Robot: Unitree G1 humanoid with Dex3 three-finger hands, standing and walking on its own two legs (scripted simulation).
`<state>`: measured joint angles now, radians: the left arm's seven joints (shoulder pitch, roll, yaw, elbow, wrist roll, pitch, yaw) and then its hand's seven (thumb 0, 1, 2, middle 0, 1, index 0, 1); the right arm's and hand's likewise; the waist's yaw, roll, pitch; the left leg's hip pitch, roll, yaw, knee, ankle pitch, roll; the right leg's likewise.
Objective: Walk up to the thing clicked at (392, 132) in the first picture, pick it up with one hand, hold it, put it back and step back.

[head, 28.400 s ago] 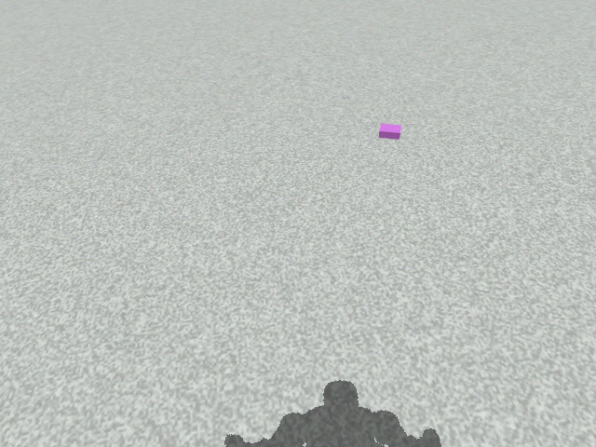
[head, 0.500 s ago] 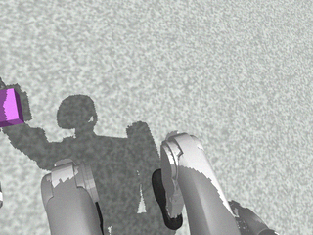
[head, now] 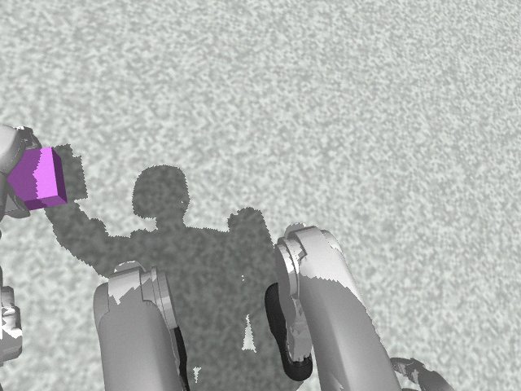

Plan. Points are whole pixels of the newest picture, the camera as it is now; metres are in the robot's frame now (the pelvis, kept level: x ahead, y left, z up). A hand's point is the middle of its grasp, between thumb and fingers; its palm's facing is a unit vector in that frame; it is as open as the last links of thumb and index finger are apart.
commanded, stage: lift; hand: left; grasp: from above
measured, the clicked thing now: (17, 182) +0.47 +0.33 -0.18
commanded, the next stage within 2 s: hold in 1.48 s
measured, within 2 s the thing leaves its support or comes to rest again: neither
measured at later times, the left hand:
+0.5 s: hand out of the picture +0.40 +0.31 +0.03, palm faces -0.43 -0.09 -0.90, open 10.9 cm
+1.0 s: hand out of the picture +0.34 +0.28 +0.23, palm faces -0.44 -0.10 -0.89, open 10.8 cm
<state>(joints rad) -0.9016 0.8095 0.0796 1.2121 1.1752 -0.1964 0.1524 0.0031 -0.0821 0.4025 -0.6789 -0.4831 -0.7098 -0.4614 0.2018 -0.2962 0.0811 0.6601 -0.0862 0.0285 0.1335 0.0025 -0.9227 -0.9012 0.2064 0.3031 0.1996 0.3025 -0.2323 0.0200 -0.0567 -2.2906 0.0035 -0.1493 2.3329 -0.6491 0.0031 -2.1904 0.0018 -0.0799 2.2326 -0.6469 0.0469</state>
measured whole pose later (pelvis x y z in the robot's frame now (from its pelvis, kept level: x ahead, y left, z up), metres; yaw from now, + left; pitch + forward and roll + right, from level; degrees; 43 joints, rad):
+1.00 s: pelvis +0.03 +0.00 +0.30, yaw +6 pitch +18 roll -3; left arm -0.35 0.49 -0.13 0.77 1.01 -0.07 0.07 0.00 -0.06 0.41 -0.64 -0.51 -0.67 -0.49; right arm 0.21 -0.24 -0.02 0.71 0.04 -0.01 -0.04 0.01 -0.91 -0.90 0.21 0.30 0.20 0.30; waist -0.07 0.05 -0.15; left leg -1.12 0.04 -0.04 1.31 -0.50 0.00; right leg -1.08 0.00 -0.02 1.26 -0.48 0.03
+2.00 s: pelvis +0.09 +0.01 +0.40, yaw +6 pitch +6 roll +0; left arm -0.28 0.41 -0.21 0.72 1.02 -0.03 0.01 0.00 -0.08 0.47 -0.63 -0.53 -0.66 -0.50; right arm 0.24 -0.25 -0.05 0.69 0.05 0.06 -0.04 0.01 -0.90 -0.89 0.21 0.30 0.20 0.30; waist -0.02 0.04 -0.08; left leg -0.45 0.03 0.03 0.68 -0.34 0.00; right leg -0.44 -0.01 0.03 0.67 -0.33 0.03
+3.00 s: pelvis +0.07 +0.00 +0.42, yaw +5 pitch +0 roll +0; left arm -0.24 0.43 -0.22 0.62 0.98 -0.05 -0.06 0.00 -0.07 0.50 -0.60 -0.55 -0.64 -0.52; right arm 0.18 -0.25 -0.02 0.67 0.07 0.07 -0.07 0.01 -0.91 -0.90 0.21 0.30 0.20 0.30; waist 0.00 0.05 -0.01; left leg -0.27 0.02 0.04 0.50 -0.24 -0.01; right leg -0.29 -0.02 0.04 0.51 -0.23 0.02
